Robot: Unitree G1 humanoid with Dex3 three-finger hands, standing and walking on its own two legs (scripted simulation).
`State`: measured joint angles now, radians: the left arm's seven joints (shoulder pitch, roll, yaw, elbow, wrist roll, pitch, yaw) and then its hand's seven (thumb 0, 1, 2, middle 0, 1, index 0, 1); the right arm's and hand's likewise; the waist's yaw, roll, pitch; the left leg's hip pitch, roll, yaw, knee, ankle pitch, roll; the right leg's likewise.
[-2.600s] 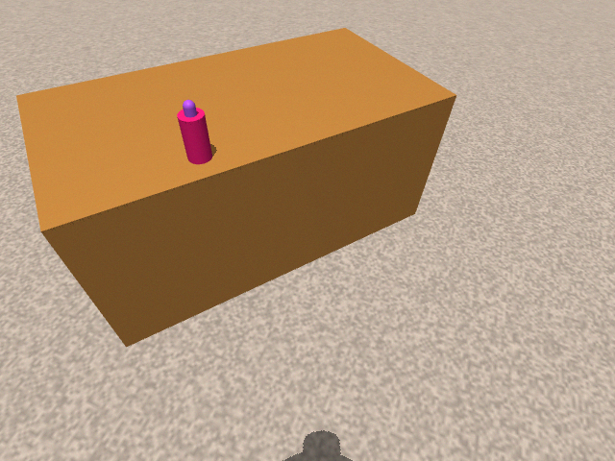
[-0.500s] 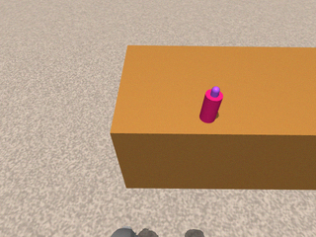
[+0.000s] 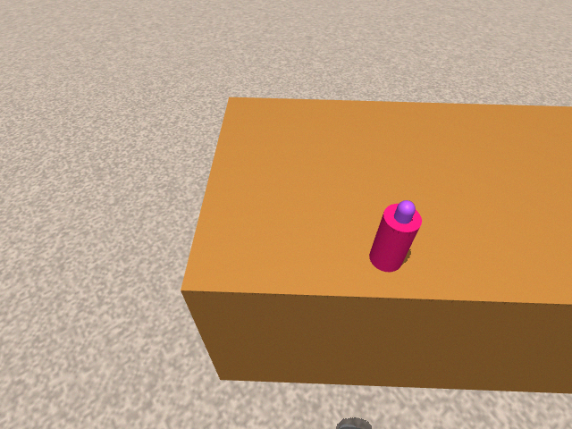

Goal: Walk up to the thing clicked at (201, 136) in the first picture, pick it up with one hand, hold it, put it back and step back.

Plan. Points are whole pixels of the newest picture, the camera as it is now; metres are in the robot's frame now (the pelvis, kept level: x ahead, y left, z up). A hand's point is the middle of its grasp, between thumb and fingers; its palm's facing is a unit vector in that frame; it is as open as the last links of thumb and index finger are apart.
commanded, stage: walk up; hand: right
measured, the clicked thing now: (395, 233) +0.48 -0.21 -0.06
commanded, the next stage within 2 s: stand in 1.36 s
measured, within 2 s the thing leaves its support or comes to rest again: neither
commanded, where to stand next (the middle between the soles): +0.09 +0.02 m, yaw -2 degrees
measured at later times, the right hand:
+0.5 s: hand out of the picture +0.11 -0.25 -0.12, palm faces -0.07 +0.93 -0.37, open 7.4 cm
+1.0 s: hand out of the picture +0.14 -0.25 -0.12, palm faces -0.06 +0.94 -0.33, open 7.4 cm
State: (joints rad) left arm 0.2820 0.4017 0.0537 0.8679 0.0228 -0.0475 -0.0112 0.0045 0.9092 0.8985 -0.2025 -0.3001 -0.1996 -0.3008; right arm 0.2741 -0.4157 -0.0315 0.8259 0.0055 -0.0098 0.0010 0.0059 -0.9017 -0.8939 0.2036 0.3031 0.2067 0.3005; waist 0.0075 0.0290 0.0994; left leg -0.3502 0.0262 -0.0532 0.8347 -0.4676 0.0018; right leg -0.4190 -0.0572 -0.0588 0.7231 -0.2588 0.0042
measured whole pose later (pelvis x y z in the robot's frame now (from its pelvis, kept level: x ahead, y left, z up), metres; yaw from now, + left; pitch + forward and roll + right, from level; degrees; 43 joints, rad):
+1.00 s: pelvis +0.04 +0.00 +0.04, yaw +2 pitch -3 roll +0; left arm 0.08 0.35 0.01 1.17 0.01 -0.02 -0.01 0.01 0.91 0.90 -0.20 -0.30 -0.20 -0.30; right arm 0.08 -0.36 -0.01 1.14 -0.01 0.00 0.01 0.00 -0.90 -0.89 0.20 0.30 0.20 0.30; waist 0.02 0.01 0.05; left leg -0.08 0.02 0.01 0.35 -0.23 -0.02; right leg -0.17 -0.07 -0.09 0.36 -0.13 0.03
